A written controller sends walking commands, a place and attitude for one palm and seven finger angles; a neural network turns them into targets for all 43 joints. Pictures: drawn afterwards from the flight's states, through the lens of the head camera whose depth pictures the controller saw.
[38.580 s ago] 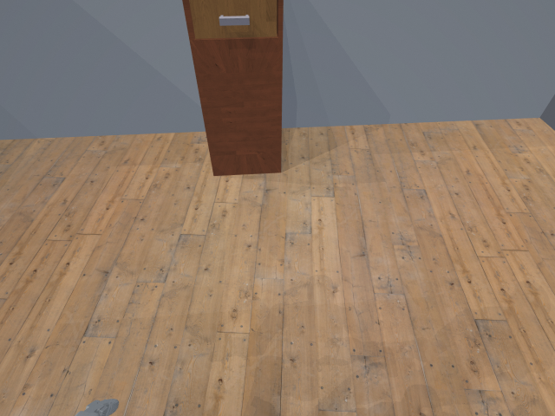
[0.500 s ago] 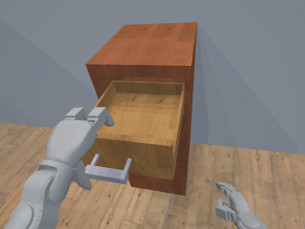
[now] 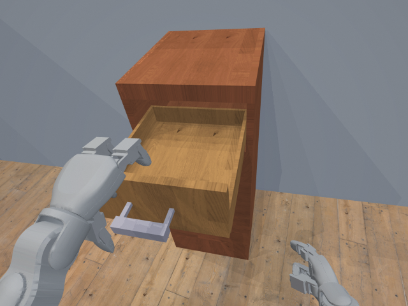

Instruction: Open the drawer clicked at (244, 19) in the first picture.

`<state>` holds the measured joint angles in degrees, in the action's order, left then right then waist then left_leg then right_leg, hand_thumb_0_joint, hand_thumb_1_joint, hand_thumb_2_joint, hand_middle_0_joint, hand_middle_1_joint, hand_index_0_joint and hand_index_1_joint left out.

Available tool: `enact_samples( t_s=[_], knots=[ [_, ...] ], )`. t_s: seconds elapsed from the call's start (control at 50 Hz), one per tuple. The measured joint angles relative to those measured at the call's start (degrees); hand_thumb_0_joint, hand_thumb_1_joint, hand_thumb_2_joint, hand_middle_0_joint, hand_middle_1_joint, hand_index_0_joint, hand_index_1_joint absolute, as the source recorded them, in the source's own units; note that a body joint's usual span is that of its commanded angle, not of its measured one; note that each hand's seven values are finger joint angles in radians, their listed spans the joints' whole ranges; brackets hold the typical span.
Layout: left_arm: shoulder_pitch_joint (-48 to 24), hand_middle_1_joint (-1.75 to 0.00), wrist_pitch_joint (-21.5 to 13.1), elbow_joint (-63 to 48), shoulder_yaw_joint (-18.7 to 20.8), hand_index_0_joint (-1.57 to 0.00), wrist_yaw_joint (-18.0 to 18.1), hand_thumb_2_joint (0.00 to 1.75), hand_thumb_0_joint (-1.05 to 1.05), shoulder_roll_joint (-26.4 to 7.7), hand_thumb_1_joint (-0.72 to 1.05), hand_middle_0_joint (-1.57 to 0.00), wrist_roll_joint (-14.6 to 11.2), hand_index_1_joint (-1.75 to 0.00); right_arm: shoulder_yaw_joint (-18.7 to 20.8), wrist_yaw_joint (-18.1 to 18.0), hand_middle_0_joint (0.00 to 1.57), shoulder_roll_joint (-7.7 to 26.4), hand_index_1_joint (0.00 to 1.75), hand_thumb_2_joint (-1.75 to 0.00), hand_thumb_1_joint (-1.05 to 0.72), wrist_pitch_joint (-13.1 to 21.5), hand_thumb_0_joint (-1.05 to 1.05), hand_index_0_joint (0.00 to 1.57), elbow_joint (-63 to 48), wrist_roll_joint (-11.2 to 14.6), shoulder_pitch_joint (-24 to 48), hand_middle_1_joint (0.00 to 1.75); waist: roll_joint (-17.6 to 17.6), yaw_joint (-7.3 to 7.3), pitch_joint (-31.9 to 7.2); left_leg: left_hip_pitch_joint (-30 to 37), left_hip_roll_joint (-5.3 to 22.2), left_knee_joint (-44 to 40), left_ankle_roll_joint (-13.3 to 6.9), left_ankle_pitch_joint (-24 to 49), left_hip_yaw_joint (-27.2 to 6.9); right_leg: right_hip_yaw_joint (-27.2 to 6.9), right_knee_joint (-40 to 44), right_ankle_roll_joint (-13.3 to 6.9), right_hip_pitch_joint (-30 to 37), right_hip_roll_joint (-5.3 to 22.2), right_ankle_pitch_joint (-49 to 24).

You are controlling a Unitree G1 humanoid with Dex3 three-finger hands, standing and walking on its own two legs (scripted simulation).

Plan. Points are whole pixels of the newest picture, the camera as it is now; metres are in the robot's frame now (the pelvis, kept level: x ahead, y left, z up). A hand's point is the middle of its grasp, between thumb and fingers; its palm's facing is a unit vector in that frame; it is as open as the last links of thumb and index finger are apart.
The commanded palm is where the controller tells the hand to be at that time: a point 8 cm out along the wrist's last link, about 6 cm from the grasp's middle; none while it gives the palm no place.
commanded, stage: draw the hand back to the body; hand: left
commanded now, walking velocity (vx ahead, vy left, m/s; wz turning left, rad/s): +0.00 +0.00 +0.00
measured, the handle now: (144, 219) +0.27 +0.17 +0.05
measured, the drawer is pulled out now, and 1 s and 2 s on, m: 0.29 0.29 0.29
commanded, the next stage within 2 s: step back with the hand held close in 1.46 s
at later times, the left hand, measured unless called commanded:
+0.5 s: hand (71, 201) +0.20 +0.23 +0.20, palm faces +0.20 -0.21 -0.96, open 13.8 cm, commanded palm +0.16 +0.24 +0.25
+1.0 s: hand (68, 174) +0.23 +0.23 +0.23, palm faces +0.37 -0.85 -0.37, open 11.0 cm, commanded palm +0.17 +0.28 +0.24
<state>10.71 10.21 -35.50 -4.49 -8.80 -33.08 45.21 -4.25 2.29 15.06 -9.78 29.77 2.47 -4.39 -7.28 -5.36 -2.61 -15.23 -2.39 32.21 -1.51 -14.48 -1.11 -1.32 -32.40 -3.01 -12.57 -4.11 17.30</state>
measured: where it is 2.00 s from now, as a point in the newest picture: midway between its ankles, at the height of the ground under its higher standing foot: outside the picture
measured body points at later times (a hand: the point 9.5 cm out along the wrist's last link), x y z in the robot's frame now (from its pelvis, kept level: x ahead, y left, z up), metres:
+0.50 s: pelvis +0.01 +0.01 +0.00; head -0.01 -0.03 +0.45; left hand +0.19 +0.23 +0.25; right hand +0.24 -0.19 -0.07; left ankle +0.03 +0.10 -0.73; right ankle +0.00 -0.09 -0.73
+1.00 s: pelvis +0.04 +0.02 +0.01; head +0.03 +0.00 +0.46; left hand +0.20 +0.27 +0.25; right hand +0.23 -0.20 -0.08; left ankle +0.03 +0.10 -0.73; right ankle +0.00 -0.08 -0.73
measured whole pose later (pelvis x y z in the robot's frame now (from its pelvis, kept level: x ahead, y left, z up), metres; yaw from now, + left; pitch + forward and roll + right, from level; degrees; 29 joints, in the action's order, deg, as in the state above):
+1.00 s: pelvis +0.04 +0.02 +0.01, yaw +1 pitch -1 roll -1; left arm 27.2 -7.8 -37.4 19.0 4.6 -21.3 -6.3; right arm -2.1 -2.7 12.5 6.1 35.4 1.3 -11.5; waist -2.9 -2.2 -1.2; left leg -11.9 -3.2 29.4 -2.6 -16.2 -1.8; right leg -0.9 -26.8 -2.0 -7.7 -3.2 17.9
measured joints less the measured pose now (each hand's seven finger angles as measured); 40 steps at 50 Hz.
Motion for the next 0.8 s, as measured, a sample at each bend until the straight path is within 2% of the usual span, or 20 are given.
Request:
enact_samples(
  t_s=[0.08,0.16,0.24,0.36,0.42,0.48,0.52,0.54,0.56,0.58,0.6,0.64,0.68,0.74,0.8],
  knots=[
    [0.97,-1.2,-0.97,0.61,3.74,-0.32,1.21,0.3,0.0,-2.1,-0.49,-0.32,-0.83,-1.2,-0.07,0.1,0.2,-0.21,0.3,-0.9,-0.9,0.17,0.01,0.19,0.57,0.08,-0.41,0.3,0.17,0.0,-0.36,-0.05,0.13,0.34,0.14,-0.37,-0.01,0.02,-0.26,-0.15,-0.02,-0.14,0.29],
    [2.18,-1.2,0.67,1.52,7.61,-0.32,0.78,0.3,0.0,-2.38,-0.49,-0.32,-3.04,-1.2,-0.01,0.33,0.2,0.19,0.3,-0.9,-0.9,0.12,0.01,0.19,0.67,0.55,-0.83,0.3,0.1,0.17,-0.36,-0.16,0.03,0.44,0.16,-0.43,-0.36,0.38,-0.23,-0.13,0.04,-0.05,0.43],
    [5.27,-1.2,1.37,0.14,8.34,-0.32,-0.66,0.3,0.0,-1.85,-0.49,-0.32,-4.2,-1.2,0.01,-0.15,0.2,0.97,0.3,-0.9,-0.9,0.22,0.01,0.19,-0.14,0.62,-1.36,0.3,-0.01,0.22,-0.29,-0.51,-0.12,0.63,0.02,-0.48,-0.63,0.66,-0.17,0.04,-0.11,0.08,0.5],
    [10.8,-1.2,-2.69,-3.97,8.39,-0.32,0.0,0.3,0.0,-4.07,-0.49,-0.32,-4.36,-1.2,-0.19,-1.66,0.2,1.66,0.3,-0.9,-0.9,1.04,0.01,0.19,-1.62,0.04,-2.23,0.3,0.47,-0.09,-0.24,-1.15,-0.03,1.73,-0.13,-1.19,-0.85,0.91,-0.26,0.17,-0.23,-0.05,0.76],
    [11.89,-1.2,-4.99,-4.79,10.57,-0.32,1.57,0.3,0.0,-5.58,-0.49,-0.32,-4.64,-1.2,0.16,-1.92,0.2,1.39,0.3,-0.9,-0.9,1.49,0.01,0.19,-1.68,-0.21,-2.51,0.3,0.87,-0.36,-0.27,-1.39,-0.04,2.21,-0.21,-1.51,-1.02,1.1,-0.3,0.22,-0.22,-0.06,0.9],
    [11.21,-1.2,-5.57,-3.59,13.49,-0.32,2.45,0.3,0.0,-6.7,-0.49,-0.32,-5.65,-1.2,0.39,-1.77,0.2,1.12,0.3,-0.9,-0.9,1.69,0.01,0.19,-1.08,0.03,-2.32,0.3,1.04,-0.49,-0.17,-1.59,-0.12,2.51,-0.31,-1.62,-1.3,1.39,-0.16,0.32,-0.14,0.0,0.89],
    [9.43,-1.2,-8.06,-0.95,16.47,-0.32,4.62,0.3,0.0,-2.07,-0.49,-0.32,-23.16,-1.2,0.87,-2.78,0.2,0.27,0.3,-0.9,-0.9,4.08,0.01,0.19,-0.55,-0.03,-2.2,0.3,0.86,0.38,1.5,-0.55,-0.33,2.22,-0.45,-1.46,-1.88,1.94,0.66,0.35,1.33,0.17,0.68],
    [9.1,-1.19,-9.71,0.08,17.66,-0.32,6.21,0.3,0.0,1.14,-0.49,-0.32,-29.8,-1.2,0.79,-3.44,0.2,-0.43,0.3,-0.9,-0.9,5.85,0.01,0.19,-0.16,-0.14,-2.18,0.3,1.12,0.87,2.31,-0.01,-0.36,1.9,-0.47,-1.34,-1.9,1.94,1.02,0.36,1.87,0.21,0.54],
    [9.2,-1.19,-11.06,0.62,18.5,-0.32,7.61,0.31,0.0,4.42,-0.48,-0.32,-35.25,-1.19,0.62,-3.98,0.2,-1.25,0.3,-0.9,-0.9,7.36,0.01,0.19,0.06,-0.26,-2.38,0.3,1.59,1.41,2.89,0.42,-0.36,1.49,-0.48,-1.22,-1.84,1.86,1.41,0.37,2.26,0.22,0.39],
    [9.54,-1.18,-12.03,0.55,18.9,-0.32,8.77,0.31,0.0,7.45,-0.47,-0.32,-39.5,-1.18,0.42,-4.43,0.2,-2.1,0.3,-0.9,-0.9,8.73,0.01,0.19,0.17,-0.31,-2.88,0.3,2.29,1.86,3.26,0.85,-0.36,0.96,-0.48,-1.07,-1.74,1.73,1.82,0.38,2.61,0.26,0.25],
    [10.03,-1.17,-12.92,0.08,18.9,-0.32,9.74,0.32,0.0,10.02,-0.45,-0.32,-42.64,-1.17,0.21,-4.78,0.2,-2.91,0.3,-0.9,-0.9,10.03,0.01,0.19,0.31,-0.47,-3.6,0.3,3.12,2.2,3.45,1.27,-0.36,0.41,-0.48,-0.93,-1.65,1.6,2.24,0.39,2.94,0.28,0.13],
    [11.12,-1.14,-14.34,-1.74,18.15,-0.31,11.27,0.34,0.0,13.3,-0.41,-0.31,-46.49,-1.15,-0.27,-5.29,0.2,-4.08,0.3,-0.9,-0.9,12.5,0.01,0.2,0.87,-0.87,-5.38,0.3,4.78,2.46,3.37,2.02,-0.27,-0.43,-0.44,-0.87,-1.47,1.36,3.06,0.35,3.63,0.22,0.02],
    [12.36,-1.11,-15.91,-3.73,17.42,-0.31,12.5,0.36,0.0,14.49,-0.37,-0.31,-48.42,-1.12,-0.64,-5.56,0.2,-4.6,0.3,-0.9,-0.9,14.62,0.01,0.2,1.87,-1.39,-6.96,0.3,5.93,2.7,2.94,2.62,-0.2,-0.9,-0.43,-1.1,-1.4,1.22,3.81,0.29,4.33,0.15,0.04],
    [13.58,-1.06,-17.64,-5.59,17.82,-0.3,13.42,0.39,0.0,13.91,-0.29,-0.3,-49.66,-1.06,-0.58,-5.53,0.2,-4.54,0.3,-0.9,-0.9,16.44,0.01,0.2,3.46,-1.69,-8.41,0.3,6.56,2.93,2.48,3.41,-0.25,-1.39,-0.49,-1.46,-1.37,1.12,4.65,0.31,5.27,0.21,0.21],
    [13.58,-1.0,-18.67,-5.25,20.08,-0.29,13.81,0.43,0.0,12.16,-0.2,-0.3,-50.37,-1.0,0.0,-5.43,0.2,-3.93,0.3,-0.9,-0.9,16.86,0.01,0.2,4.81,-1.73,-8.72,0.3,6.18,2.97,2.29,3.71,-0.39,-1.73,-0.65,-1.67,-1.33,1.04,5.19,0.47,5.68,0.36,0.31]
  ],
)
